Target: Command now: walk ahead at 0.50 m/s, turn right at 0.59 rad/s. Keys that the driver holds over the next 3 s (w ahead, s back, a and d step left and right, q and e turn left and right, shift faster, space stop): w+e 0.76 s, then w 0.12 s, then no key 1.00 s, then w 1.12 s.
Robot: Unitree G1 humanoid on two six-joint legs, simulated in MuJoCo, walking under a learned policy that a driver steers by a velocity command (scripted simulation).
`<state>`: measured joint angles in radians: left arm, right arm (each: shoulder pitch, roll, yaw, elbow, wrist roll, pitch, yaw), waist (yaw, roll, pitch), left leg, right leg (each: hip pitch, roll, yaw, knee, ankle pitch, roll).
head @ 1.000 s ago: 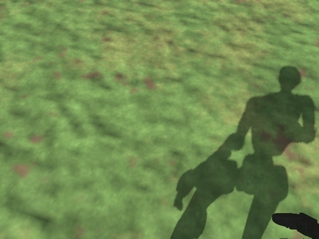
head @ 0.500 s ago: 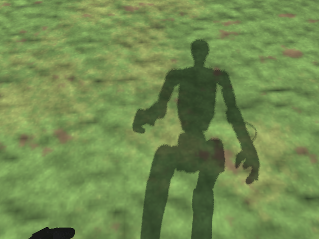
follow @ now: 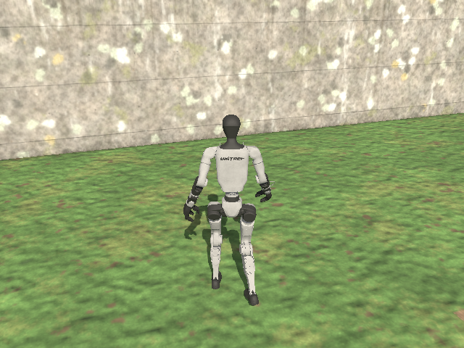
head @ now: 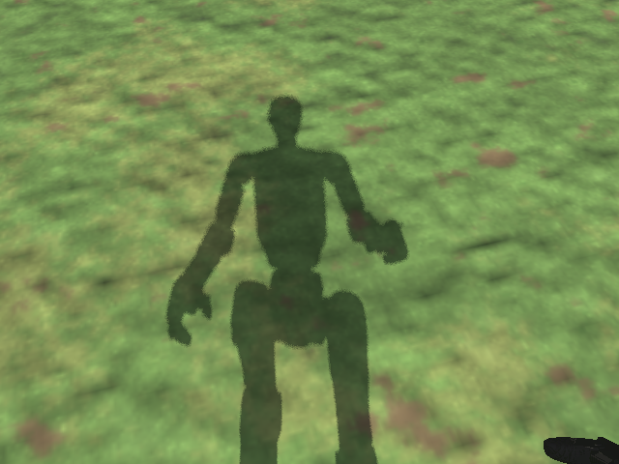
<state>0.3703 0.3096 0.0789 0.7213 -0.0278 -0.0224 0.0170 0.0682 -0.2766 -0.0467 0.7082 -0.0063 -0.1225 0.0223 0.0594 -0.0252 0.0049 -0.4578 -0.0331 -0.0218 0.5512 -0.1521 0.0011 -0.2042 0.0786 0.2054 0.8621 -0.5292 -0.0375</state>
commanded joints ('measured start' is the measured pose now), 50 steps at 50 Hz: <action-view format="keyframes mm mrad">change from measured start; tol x32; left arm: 1 -15 146 19 -101 -10 -18 2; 19 -366 18 -9 -227 0 -10 -73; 50 196 41 -14 -26 16 -21 4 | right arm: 1 234 -154 -56 -10 10 7 -8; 43 -123 -107 -8 -76 10 7 11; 50 279 -227 -62 15 -20 7 13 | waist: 1 -143 175 -129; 25 9 -220 -231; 45 6 -81 25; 50 -93 345 -416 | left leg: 1 632 404 -616 -279 -446 185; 18 483 299 133 -378 272 142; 23 517 288 229 35 880 86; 24 334 252 238 291 726 49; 25 -114 102 216 660 -229 -9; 27 -385 55 -79 858 -359 1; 46 2 47 -24 -72 146 6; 50 804 472 -585 -85 637 352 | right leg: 1 -605 -82 -36 446 59 17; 23 -105 -20 -326 -282 371 -102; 26 667 -429 653 -520 163 -420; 34 -2 -230 117 -638 627 -270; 48 84 -136 75 -204 759 -67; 50 -353 50 -32 380 -138 62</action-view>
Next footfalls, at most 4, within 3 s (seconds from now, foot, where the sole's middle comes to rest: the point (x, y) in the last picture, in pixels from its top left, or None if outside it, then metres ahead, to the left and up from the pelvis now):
0.48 right None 0.38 -0.18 -0.76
0.96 left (388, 360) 0.72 -0.11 -0.76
1.30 right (490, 417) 0.60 -0.33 -0.76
2.58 left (468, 255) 1.05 -0.33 -0.76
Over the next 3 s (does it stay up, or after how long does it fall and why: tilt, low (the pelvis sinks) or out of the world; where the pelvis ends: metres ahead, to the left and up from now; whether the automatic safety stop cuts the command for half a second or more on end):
stays up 1.03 -0.44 0.02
